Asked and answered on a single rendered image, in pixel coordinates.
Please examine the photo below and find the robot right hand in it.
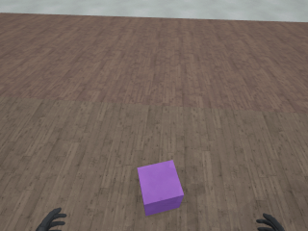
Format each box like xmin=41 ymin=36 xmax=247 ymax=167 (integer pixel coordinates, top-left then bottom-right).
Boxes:
xmin=256 ymin=213 xmax=285 ymax=231

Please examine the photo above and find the robot left hand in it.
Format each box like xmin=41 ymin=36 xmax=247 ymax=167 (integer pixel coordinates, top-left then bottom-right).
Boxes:
xmin=36 ymin=207 xmax=67 ymax=231

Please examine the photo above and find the carton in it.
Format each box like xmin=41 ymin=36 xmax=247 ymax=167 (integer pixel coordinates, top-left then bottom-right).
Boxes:
xmin=137 ymin=160 xmax=184 ymax=216

